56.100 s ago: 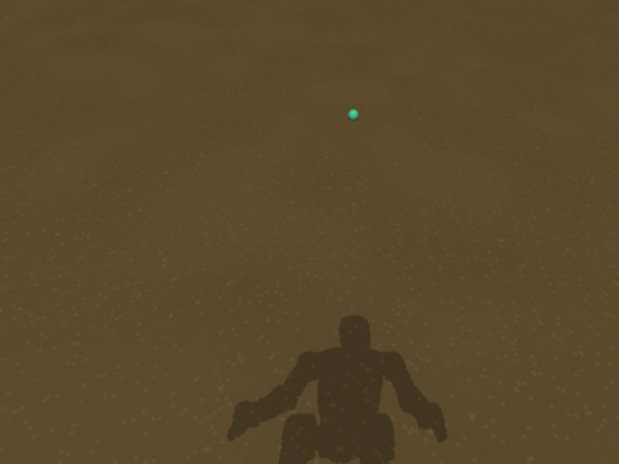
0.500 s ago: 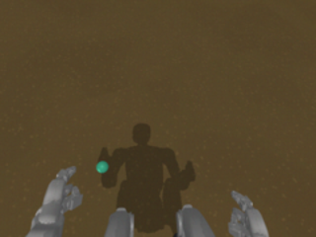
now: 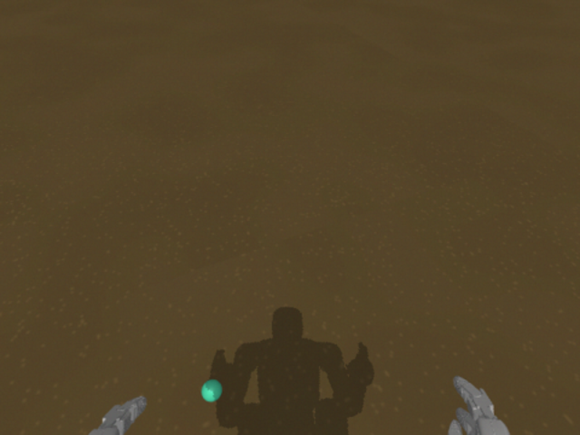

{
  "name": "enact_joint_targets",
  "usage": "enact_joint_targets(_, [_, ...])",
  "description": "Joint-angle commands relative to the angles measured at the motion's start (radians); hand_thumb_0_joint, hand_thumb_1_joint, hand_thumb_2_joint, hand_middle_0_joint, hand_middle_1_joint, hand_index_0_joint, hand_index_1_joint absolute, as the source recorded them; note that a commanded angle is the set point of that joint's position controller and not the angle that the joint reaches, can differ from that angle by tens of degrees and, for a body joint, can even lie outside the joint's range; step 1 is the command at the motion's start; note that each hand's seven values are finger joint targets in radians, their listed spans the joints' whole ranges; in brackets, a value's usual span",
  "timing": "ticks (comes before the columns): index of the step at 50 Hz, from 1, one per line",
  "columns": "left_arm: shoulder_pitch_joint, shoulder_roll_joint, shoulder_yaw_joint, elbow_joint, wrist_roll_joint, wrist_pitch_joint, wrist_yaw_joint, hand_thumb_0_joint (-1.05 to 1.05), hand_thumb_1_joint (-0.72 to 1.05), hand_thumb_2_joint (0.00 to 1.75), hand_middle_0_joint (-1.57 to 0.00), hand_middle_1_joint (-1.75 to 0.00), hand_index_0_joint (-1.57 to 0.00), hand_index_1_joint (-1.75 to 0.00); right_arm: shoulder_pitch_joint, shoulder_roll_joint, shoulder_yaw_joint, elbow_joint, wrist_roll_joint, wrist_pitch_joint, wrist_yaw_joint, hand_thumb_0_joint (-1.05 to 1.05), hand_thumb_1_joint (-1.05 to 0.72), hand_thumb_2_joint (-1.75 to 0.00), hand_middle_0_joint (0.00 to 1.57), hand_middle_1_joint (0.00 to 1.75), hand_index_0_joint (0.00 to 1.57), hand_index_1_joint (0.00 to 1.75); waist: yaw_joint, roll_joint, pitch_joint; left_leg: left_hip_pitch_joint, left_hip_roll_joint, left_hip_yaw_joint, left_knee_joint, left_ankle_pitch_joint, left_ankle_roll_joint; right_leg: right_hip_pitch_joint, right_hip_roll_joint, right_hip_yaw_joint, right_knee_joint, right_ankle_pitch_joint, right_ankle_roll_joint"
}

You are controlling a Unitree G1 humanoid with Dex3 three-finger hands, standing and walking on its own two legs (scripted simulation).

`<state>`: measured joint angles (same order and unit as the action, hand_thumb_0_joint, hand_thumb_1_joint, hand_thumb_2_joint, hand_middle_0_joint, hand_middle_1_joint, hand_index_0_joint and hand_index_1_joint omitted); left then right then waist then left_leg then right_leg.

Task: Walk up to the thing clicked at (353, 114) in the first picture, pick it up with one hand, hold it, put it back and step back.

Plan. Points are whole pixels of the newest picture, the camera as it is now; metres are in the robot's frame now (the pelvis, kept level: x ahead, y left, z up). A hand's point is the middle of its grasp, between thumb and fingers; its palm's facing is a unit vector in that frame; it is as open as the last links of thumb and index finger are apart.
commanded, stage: home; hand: left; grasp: from above
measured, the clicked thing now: (211, 390) +0.49 +0.23 -0.68
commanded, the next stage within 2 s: stand in 1.94 s
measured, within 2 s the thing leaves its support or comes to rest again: neither
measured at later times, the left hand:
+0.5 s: hand out of the picture +0.17 +0.18 -0.05, palm faces +0.04 -0.98 -0.19, open 7.4 cm
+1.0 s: hand out of the picture +0.17 +0.18 -0.05, palm faces +0.04 -0.98 -0.19, open 7.4 cm
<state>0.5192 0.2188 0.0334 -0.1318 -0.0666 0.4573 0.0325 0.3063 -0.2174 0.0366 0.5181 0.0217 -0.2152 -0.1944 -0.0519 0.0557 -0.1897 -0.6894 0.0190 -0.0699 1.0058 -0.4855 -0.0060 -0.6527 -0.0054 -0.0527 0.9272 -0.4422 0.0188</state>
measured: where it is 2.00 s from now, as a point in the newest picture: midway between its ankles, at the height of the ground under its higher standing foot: outside the picture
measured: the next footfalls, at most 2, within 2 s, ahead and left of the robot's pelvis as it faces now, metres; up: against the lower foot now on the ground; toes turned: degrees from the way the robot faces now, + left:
none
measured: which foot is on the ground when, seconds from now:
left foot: down 0.00-1.00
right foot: down 0.00-1.00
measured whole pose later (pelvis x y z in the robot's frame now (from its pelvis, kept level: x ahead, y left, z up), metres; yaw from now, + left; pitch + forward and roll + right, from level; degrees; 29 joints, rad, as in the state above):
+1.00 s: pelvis +0.01 +0.00 +0.00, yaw +0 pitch +9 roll -3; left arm 0.50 0.23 0.03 -0.13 -0.05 0.45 0.01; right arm 0.29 -0.22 0.03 0.55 0.01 -0.26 -0.19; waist -0.04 0.04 -0.17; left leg -0.68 0.02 -0.07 1.01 -0.50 -0.01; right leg -0.64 0.00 -0.05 0.93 -0.46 0.02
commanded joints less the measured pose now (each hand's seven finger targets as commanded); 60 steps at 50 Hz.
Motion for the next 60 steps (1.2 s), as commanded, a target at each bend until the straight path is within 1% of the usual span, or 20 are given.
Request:
enact_joint_targets(1, [-0.064,0.096,0.052,-0.161,0.012,-0.046,-0.009,0.00,0.90,0.90,-0.20,-0.30,-0.20,-0.30,-0.079,-0.118,-0.050,-0.148,-0.014,-0.081,-0.011,0.00,-0.90,-0.90,0.20,0.30,0.20,0.30,-0.014,-0.038,0.012,0.053,-0.029,0.023,-0.179,0.123,0.029,0.027,0.027,-0.012,-0.175,0.087,-0.015])
enact_joint_targets(6, [-0.073,0.111,0.064,-0.183,0.018,-0.051,-0.013,0.00,0.90,0.90,-0.20,-0.30,-0.20,-0.30,-0.090,-0.120,-0.048,-0.148,-0.015,-0.096,-0.006,0.00,-0.90,-0.90,0.20,0.30,0.20,0.30,0.005,-0.005,-0.003,0.066,-0.031,0.024,-0.186,0.105,0.026,0.039,0.023,-0.013,-0.170,0.073,-0.016])
enact_joint_targets(11, [-0.065,0.110,0.060,-0.206,0.022,-0.059,-0.008,0.00,0.90,0.90,-0.20,-0.30,-0.20,-0.30,-0.088,-0.120,-0.050,-0.143,-0.017,-0.102,-0.004,0.00,-0.90,-0.90,0.20,0.30,0.20,0.30,0.002,0.029,-0.051,0.096,-0.026,0.019,-0.180,0.167,0.019,0.054,0.028,-0.016,-0.146,0.126,-0.022])
enact_joint_targets(12, [-0.054,0.112,0.064,-0.193,0.024,-0.059,-0.006,0.00,0.90,0.90,-0.20,-0.30,-0.20,-0.30,-0.091,-0.119,-0.048,-0.139,-0.018,-0.102,-0.005,0.00,-0.90,-0.90,0.20,0.30,0.20,0.30,0.014,0.015,-0.038,0.089,-0.026,0.017,-0.182,0.163,0.019,0.057,0.029,-0.019,-0.147,0.123,-0.020])
enact_joint_targets(15, [-0.049,0.106,0.057,-0.191,0.021,-0.059,-0.006,0.00,0.90,0.90,-0.20,-0.30,-0.20,-0.30,-0.086,-0.122,-0.051,-0.136,-0.017,-0.100,-0.004,0.00,-0.90,-0.90,0.20,0.30,0.20,0.30,0.002,0.013,-0.060,0.101,-0.025,0.020,-0.173,0.200,0.019,0.064,0.031,-0.016,-0.141,0.154,-0.024])
enact_joint_targets(23, [-0.044,0.105,0.060,-0.169,0.015,-0.058,-0.008,0.00,0.90,0.90,-0.20,-0.30,-0.20,-0.30,-0.086,-0.127,-0.051,-0.130,-0.016,-0.100,-0.006,0.00,-0.90,-0.90,0.20,0.30,0.20,0.30,0.017,0.003,-0.025,0.087,-0.015,0.004,-0.193,0.183,0.013,0.050,0.034,-0.023,-0.134,0.130,-0.024])
enact_joint_targets(28, [-0.042,0.104,0.054,-0.178,0.014,-0.056,-0.009,0.00,0.90,0.90,-0.20,-0.30,-0.20,-0.30,-0.080,-0.126,-0.053,-0.128,-0.017,-0.102,-0.005,0.00,-0.90,-0.90,0.20,0.30,0.20,0.30,0.015,0.006,-0.046,0.093,-0.017,0.008,-0.183,0.218,0.012,0.060,0.034,-0.020,-0.129,0.157,-0.025])
enact_joint_targets(33, [-0.046,0.104,0.060,-0.170,0.016,-0.056,-0.008,0.00,0.90,0.90,-0.20,-0.30,-0.20,-0.30,-0.080,-0.125,-0.054,-0.131,-0.017,-0.100,-0.005,0.00,-0.90,-0.90,0.20,0.30,0.20,0.30,0.011,-0.002,-0.041,0.091,-0.017,0.011,-0.182,0.195,0.015,0.057,0.032,-0.017,-0.136,0.145,-0.023])
enact_joint_targets(34, [-0.054,0.118,0.067,-0.198,0.016,-0.062,-0.007,0.00,0.90,0.90,-0.20,-0.30,-0.20,-0.30,-0.082,-0.123,-0.052,-0.127,-0.016,-0.099,-0.005,0.00,-0.90,-0.90,0.20,0.30,0.20,0.30,0.021,0.000,-0.036,0.091,-0.017,0.010,-0.186,0.190,0.015,0.060,0.033,-0.019,-0.138,0.139,-0.022])
enact_joint_targets(35, [-0.038,0.098,0.052,-0.164,0.014,-0.058,-0.010,0.00,0.90,0.90,-0.20,-0.30,-0.20,-0.30,-0.080,-0.124,-0.052,-0.132,-0.016,-0.099,-0.004,0.00,-0.90,-0.90,0.20,0.30,0.20,0.30,0.012,0.001,-0.032,0.086,-0.019,0.011,-0.182,0.189,0.016,0.058,0.031,-0.017,-0.140,0.140,-0.022])
enact_joint_targets(38, [-0.067,0.125,0.074,-0.209,0.016,-0.063,-0.005,0.00,0.90,0.90,-0.20,-0.30,-0.20,-0.30,-0.077,-0.125,-0.056,-0.129,-0.017,-0.098,-0.006,0.00,-0.90,-0.90,0.20,0.30,0.20,0.30,0.013,-0.012,-0.049,0.089,-0.022,0.026,-0.164,0.199,0.020,0.069,0.027,-0.009,-0.149,0.157,-0.018])
enact_joint_targets(39, [-0.037,0.106,0.056,-0.176,0.018,-0.059,-0.007,0.00,0.90,0.90,-0.20,-0.30,-0.20,-0.30,-0.078,-0.121,-0.053,-0.126,-0.016,-0.099,-0.007,0.00,-0.90,-0.90,0.20,0.30,0.20,0.30,0.008,-0.018,-0.042,0.089,-0.024,0.026,-0.163,0.202,0.020,0.066,0.027,-0.009,-0.146,0.162,-0.018])
enact_joint_targets(41, [-0.049,0.120,0.067,-0.195,0.019,-0.061,-0.006,0.00,0.90,0.90,-0.20,-0.30,-0.20,-0.30,-0.075,-0.124,-0.057,-0.122,-0.018,-0.100,-0.008,0.00,-0.90,-0.90,0.20,0.30,0.20,0.30,0.011,-0.011,-0.050,0.091,-0.023,0.028,-0.160,0.211,0.020,0.070,0.026,-0.008,-0.145,0.171,-0.018])
enact_joint_targets(45, [-0.032,0.109,0.058,-0.192,0.016,-0.054,-0.009,0.00,0.90,0.90,-0.20,-0.30,-0.20,-0.30,-0.076,-0.125,-0.057,-0.125,-0.017,-0.099,-0.006,0.00,-0.90,-0.90,0.20,0.30,0.20,0.30,0.011,-0.002,-0.065,0.102,-0.023,0.028,-0.155,0.240,0.019,0.074,0.025,-0.007,-0.141,0.197,-0.020])
enact_joint_targets(46, [-0.068,0.130,0.070,-0.217,0.019,-0.057,-0.006,0.00,0.90,0.90,-0.20,-0.30,-0.20,-0.30,-0.072,-0.127,-0.059,-0.125,-0.017,-0.097,-0.007,0.00,-0.90,-0.90,0.20,0.30,0.20,0.30,0.009,-0.004,-0.063,0.099,-0.022,0.027,-0.158,0.232,0.019,0.073,0.026,-0.008,-0.141,0.189,-0.019])
enact_joint_targets(51, [-0.027,0.100,0.046,-0.170,0.023,-0.054,-0.008,0.00,0.90,0.90,-0.20,-0.30,-0.20,-0.30,-0.079,-0.124,-0.056,-0.124,-0.018,-0.097,-0.005,0.00,-0.90,-0.90,0.20,0.30,0.20,0.30,0.012,0.004,-0.029,0.096,-0.014,0.012,-0.177,0.226,0.013,0.055,0.032,-0.019,-0.128,0.165,-0.024])
enact_joint_targets(53, [-0.052,0.113,0.057,-0.192,0.018,-0.053,-0.007,0.00,0.90,0.90,-0.20,-0.30,-0.20,-0.30,-0.080,-0.127,-0.057,-0.128,-0.018,-0.096,-0.004,0.00,-0.90,-0.90,0.20,0.30,0.20,0.30,0.012,0.011,-0.046,0.096,-0.017,0.013,-0.175,0.222,0.014,0.060,0.031,-0.017,-0.132,0.167,-0.022])
enact_joint_targets(55, [-0.048,0.107,0.049,-0.178,0.021,-0.052,-0.009,0.00,0.90,0.90,-0.20,-0.30,-0.20,-0.30,-0.085,-0.128,-0.056,-0.131,-0.016,-0.095,-0.003,0.00,-0.90,-0.90,0.20,0.30,0.20,0.30,0.011,0.010,-0.013,0.083,-0.012,0.002,-0.189,0.185,0.013,0.044,0.032,-0.020,-0.130,0.135,-0.023])
enact_joint_targets(56, [-0.068,0.135,0.071,-0.228,0.020,-0.060,-0.005,0.00,0.90,0.90,-0.20,-0.30,-0.20,-0.30,-0.085,-0.132,-0.059,-0.135,-0.016,-0.095,-0.003,0.00,-0.90,-0.90,0.20,0.30,0.20,0.30,0.021,0.015,-0.028,0.084,-0.012,0.002,-0.192,0.173,0.012,0.048,0.031,-0.018,-0.130,0.125,-0.024])
enact_joint_targets(60, [-0.043,0.104,0.046,-0.195,0.015,-0.052,-0.007,0.00,0.90,0.90,-0.20,-0.30,-0.20,-0.30,-0.075,-0.123,-0.054,-0.133,-0.015,-0.094,-0.003,0.00,-0.90,-0.90,0.20,0.30,0.20,0.30,0.009,0.004,-0.042,0.087,-0.016,0.009,-0.176,0.194,0.016,0.055,0.030,-0.016,-0.132,0.147,-0.022])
